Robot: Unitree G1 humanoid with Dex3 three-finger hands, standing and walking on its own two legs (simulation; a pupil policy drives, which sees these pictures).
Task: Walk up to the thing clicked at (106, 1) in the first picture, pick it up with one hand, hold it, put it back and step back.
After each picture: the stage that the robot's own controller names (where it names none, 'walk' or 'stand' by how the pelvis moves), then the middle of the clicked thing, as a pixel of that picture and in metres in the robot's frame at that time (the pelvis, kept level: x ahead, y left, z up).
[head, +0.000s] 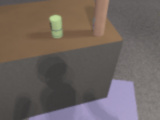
stand; (100, 14) +0.81 -0.10 +0.03
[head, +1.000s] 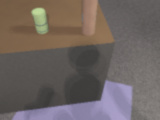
rise first; (89, 11) +0.72 -0.01 +0.07
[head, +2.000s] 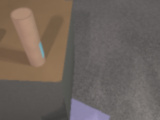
rise first; (30, 41) +0.49 +0.25 +0.05
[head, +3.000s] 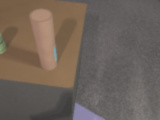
stand; (45, 43) +0.49 +0.15 +0.06
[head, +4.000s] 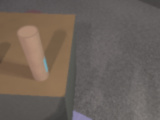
stand; (35, 56) +0.47 +0.20 +0.03
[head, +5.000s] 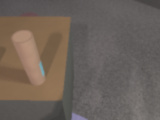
stand; (31, 60) +0.46 +0.21 +0.03
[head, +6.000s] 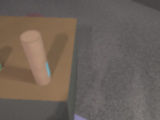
stand; (37, 60) +0.46 +0.19 +0.03
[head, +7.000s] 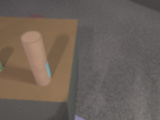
stand; (38, 61) +0.46 +0.19 +0.03
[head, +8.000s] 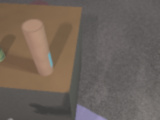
rise first; (40, 51) +0.48 +0.18 +0.03
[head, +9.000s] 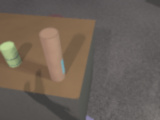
go down; (54, 57) +0.48 +0.16 +0.03
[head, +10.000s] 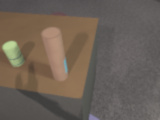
go down; (56, 57) +0.48 +0.15 +0.03
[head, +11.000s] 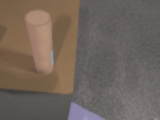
go down; (42, 47) +0.46 +0.13 +0.06
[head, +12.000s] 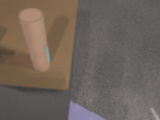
close in; (37, 44) +0.48 +0.14 +0.06
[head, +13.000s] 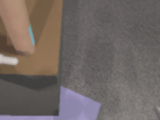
close in; (17, 23) +0.50 +0.16 +0.11
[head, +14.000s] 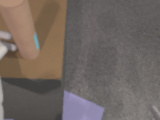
lift; (23, 30) +0.48 +0.15 +0.11
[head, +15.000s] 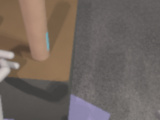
lift; (36, 29) +0.50 +0.15 +0.10
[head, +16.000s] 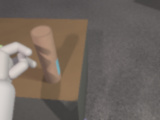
lift; (48, 57) +0.46 +0.15 +0.07
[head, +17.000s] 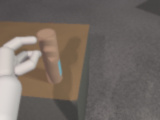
close; (51, 58) +0.49 +0.15 +0.05
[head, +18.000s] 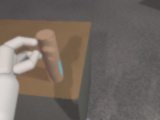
close; (51, 58) +0.49 +0.15 +0.04
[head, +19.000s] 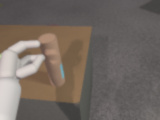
hold; (53, 62) +0.48 +0.15 +0.04
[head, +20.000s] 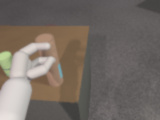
close; (51, 62) +0.48 +0.15 +0.04
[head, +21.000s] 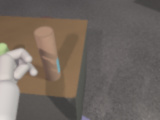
crouch; (49, 56) +0.49 +0.15 +0.04
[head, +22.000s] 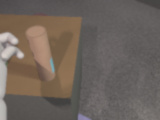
lower; (42, 56) +0.49 +0.16 +0.04
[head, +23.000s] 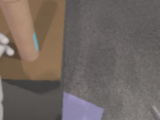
lower; (22, 30) +0.50 +0.15 +0.10
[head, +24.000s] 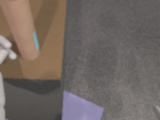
lower; (23, 29) +0.49 +0.16 +0.10
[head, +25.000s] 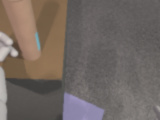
lower; (25, 29) +0.50 +0.15 +0.10
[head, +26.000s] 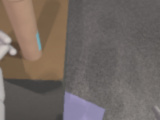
lower; (26, 29) +0.49 +0.15 +0.10
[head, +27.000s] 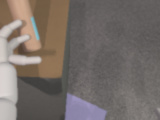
withdraw; (23, 16) +0.58 +0.18 +0.09
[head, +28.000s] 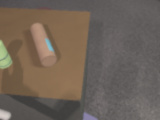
sink last; (42, 43) +0.61 +0.21 -0.02
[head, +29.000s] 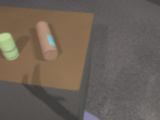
stand; (46, 39) +0.66 +0.23 -0.03
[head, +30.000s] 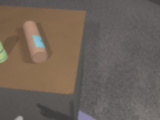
stand; (34, 40) +0.63 +0.24 -0.02
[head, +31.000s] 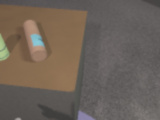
stand; (34, 39) +0.64 +0.24 -0.01
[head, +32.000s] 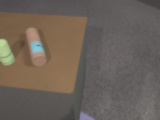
stand; (35, 45) +0.66 +0.27 -0.06
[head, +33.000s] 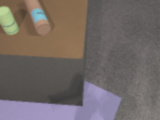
walk; (37, 14) +0.74 +0.25 -0.04
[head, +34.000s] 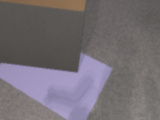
walk; out of the picture +1.04 +0.22 -0.03
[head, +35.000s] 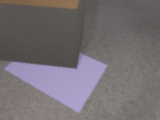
stand; out of the picture +1.30 +0.28 -0.05
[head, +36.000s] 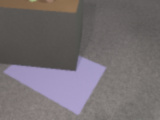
stand; out of the picture +1.29 +0.28 -0.06
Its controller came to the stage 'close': yes
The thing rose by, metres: 0.00
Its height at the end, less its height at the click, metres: -0.09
